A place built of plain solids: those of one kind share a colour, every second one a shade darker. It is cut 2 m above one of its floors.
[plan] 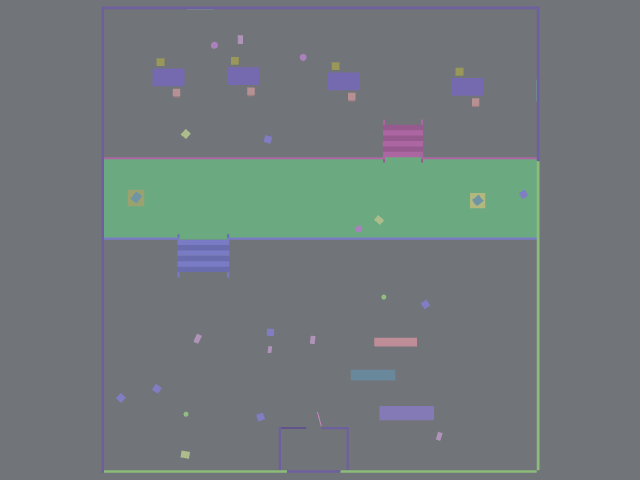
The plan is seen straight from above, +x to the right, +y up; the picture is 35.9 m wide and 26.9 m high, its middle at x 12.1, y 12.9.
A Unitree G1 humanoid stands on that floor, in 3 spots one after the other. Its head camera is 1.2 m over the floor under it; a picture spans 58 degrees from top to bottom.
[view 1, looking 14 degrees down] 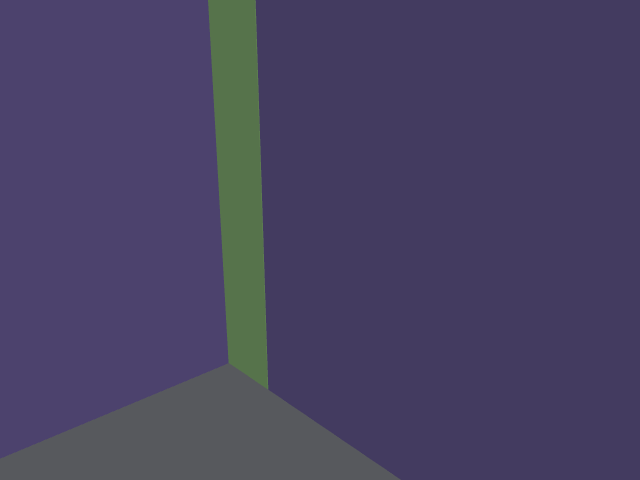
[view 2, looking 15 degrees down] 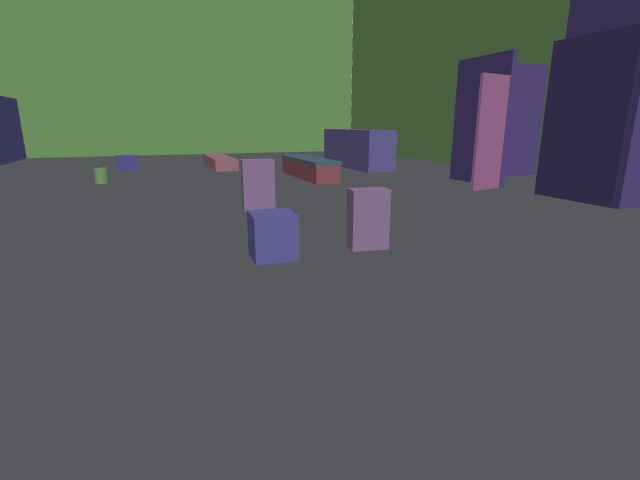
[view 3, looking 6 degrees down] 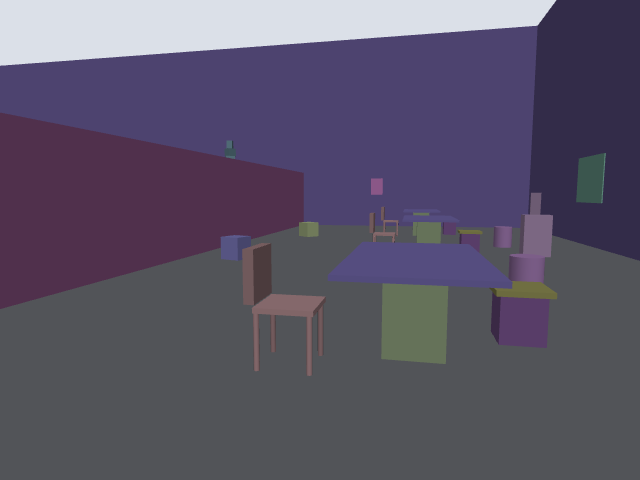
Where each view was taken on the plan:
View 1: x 11.75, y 1.10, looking -44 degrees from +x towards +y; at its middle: wall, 1.63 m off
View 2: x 5.56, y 8.70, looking -21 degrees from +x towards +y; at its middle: ground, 4.64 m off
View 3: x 16.75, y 21.76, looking -168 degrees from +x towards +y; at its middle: ground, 11.48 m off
